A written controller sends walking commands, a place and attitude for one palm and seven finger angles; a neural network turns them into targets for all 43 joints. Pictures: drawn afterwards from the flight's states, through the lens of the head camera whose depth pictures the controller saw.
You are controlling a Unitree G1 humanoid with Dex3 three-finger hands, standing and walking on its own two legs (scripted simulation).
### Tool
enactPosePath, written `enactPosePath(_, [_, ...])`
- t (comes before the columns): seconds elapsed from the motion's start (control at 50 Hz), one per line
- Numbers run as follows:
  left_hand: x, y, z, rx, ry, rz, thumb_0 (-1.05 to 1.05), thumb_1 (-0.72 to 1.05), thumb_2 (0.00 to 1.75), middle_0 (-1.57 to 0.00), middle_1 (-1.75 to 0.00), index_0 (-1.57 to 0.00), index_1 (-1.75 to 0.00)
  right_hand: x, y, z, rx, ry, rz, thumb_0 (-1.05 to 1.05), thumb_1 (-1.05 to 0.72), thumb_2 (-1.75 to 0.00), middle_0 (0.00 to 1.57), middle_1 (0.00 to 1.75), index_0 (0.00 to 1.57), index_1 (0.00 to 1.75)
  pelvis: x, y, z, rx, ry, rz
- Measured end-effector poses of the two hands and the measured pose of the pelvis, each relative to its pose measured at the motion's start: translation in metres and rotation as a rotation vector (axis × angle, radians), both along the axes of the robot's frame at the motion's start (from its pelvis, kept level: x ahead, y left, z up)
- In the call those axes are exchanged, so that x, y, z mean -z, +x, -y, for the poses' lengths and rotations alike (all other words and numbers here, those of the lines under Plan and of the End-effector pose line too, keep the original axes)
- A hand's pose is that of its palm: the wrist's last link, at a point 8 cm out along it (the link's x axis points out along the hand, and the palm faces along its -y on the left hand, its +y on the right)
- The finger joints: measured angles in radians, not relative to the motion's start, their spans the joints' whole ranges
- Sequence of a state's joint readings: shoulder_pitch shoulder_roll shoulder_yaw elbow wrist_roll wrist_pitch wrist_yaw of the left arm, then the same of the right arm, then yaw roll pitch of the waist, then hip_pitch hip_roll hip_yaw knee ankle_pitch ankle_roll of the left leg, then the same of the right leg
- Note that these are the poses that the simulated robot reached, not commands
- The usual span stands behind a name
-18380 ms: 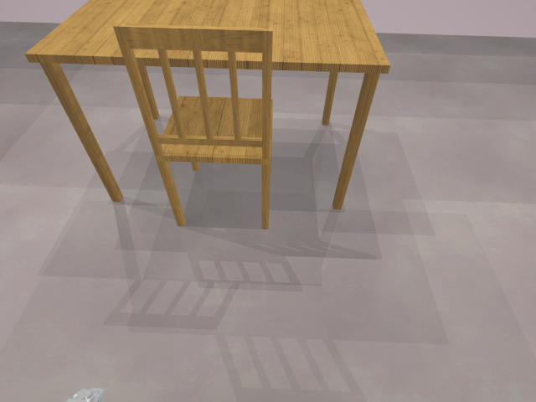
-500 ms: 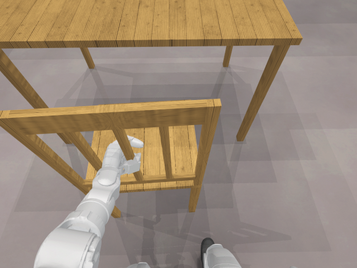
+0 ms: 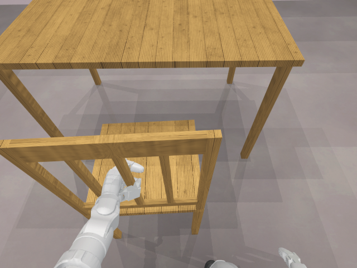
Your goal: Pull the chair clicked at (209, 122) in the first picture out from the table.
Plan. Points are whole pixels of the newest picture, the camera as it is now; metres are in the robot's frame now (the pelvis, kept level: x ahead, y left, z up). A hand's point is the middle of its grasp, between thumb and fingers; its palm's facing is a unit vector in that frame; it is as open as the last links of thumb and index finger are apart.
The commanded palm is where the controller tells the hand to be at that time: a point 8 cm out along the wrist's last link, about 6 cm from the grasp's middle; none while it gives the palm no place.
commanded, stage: stop walking, hand still on the chair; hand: left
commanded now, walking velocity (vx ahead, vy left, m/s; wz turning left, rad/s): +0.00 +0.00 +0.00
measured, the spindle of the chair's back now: (131, 183) +0.33 +0.14 -0.08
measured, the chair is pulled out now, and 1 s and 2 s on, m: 0.32 0.32 0.32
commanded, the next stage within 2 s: open the thumb and straighten the fingers in 0.46 s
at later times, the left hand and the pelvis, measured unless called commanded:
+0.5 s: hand (135, 188) +0.31 +0.12 -0.06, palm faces -0.05 -0.98 -0.19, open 5.4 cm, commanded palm +0.29 +0.18 -0.04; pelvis +0.02 +0.01 +0.00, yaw -1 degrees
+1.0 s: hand (132, 187) +0.31 +0.14 -0.07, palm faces -0.04 -0.98 -0.19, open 13.1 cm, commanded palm +0.29 +0.18 -0.05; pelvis +0.01 +0.02 -0.02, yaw +2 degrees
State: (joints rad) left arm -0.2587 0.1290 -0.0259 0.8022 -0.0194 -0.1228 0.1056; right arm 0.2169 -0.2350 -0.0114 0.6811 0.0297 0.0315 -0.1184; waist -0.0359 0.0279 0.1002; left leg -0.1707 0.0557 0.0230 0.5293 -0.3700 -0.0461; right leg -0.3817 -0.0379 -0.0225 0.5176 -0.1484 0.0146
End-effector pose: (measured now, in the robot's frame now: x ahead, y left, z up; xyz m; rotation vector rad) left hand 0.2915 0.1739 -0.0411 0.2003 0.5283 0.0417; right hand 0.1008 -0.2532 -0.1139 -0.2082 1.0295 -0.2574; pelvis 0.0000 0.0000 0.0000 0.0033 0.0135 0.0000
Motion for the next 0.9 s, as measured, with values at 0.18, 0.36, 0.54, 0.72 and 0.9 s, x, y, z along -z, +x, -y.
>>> enactPosePath(0.18, [0.000,0.001,-0.001,0.017,-0.008,-0.011,0.07,0.69,0.77,-0.27,-1.29,-0.49,-1.45,-0.016,0.041,-0.011,-0.026,0.000,0.088,0.00,-0.91,-0.90,0.20,0.30,0.21,0.30,-0.003,0.011,-0.006,0.003,-0.006,0.023])
enactPosePath(0.36, [0.000,0.000,-0.002,0.027,-0.011,-0.014,0.07,0.69,0.77,-0.26,-1.29,-0.49,-1.45,-0.013,0.036,-0.024,-0.029,0.025,0.060,0.00,-0.91,-0.90,0.20,0.30,0.21,0.30,-0.004,0.015,-0.011,0.009,-0.009,0.028])
enactPosePath(0.54, [0.000,0.000,-0.003,0.040,-0.009,-0.010,0.07,0.69,0.77,-0.27,-1.29,-0.49,-1.45,-0.005,0.011,-0.025,0.002,0.030,-0.009,0.01,-0.91,-0.90,0.20,0.30,0.21,0.30,-0.003,0.015,-0.014,0.014,-0.008,0.031])
enactPosePath(0.72, [0.002,0.000,-0.006,0.034,-0.039,0.025,0.05,0.55,0.72,-0.30,-1.32,-0.49,-1.45,-0.004,0.001,-0.015,-0.017,0.042,0.015,0.01,-0.91,-0.90,0.20,0.30,0.21,0.30,0.005,0.013,-0.014,-0.012,0.001,-0.083])
enactPosePath(0.9, [0.007,0.006,-0.013,0.036,-0.017,0.003,0.01,-0.12,0.40,-0.39,-1.30,-0.46,-1.35,0.008,0.011,-0.010,-0.060,0.033,0.064,0.01,-0.91,-0.90,0.20,0.30,0.20,0.30,0.018,0.009,-0.017,-0.021,0.004,-0.155])
